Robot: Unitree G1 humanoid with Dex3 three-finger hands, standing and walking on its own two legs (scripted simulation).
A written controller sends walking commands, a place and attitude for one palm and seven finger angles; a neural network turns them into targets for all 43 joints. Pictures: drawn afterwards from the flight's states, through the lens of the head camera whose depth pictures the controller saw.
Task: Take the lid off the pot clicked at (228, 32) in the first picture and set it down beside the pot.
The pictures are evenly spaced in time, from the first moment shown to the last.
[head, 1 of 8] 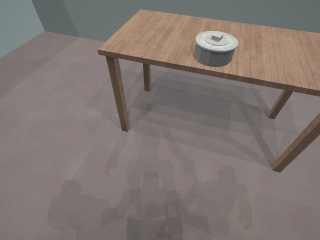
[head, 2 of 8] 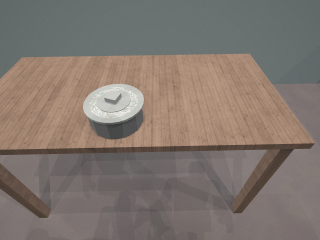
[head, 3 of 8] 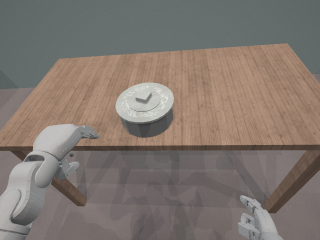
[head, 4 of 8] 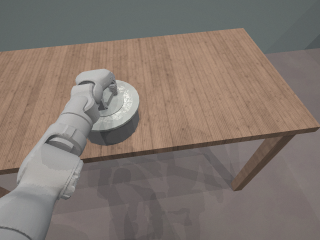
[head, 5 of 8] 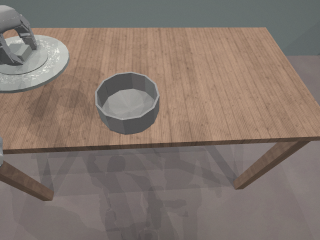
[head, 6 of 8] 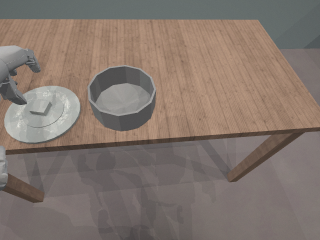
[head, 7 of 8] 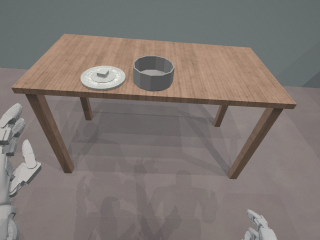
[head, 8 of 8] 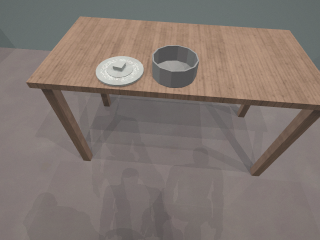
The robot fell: no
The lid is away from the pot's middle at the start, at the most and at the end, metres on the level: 0.00 0.25 0.23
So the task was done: yes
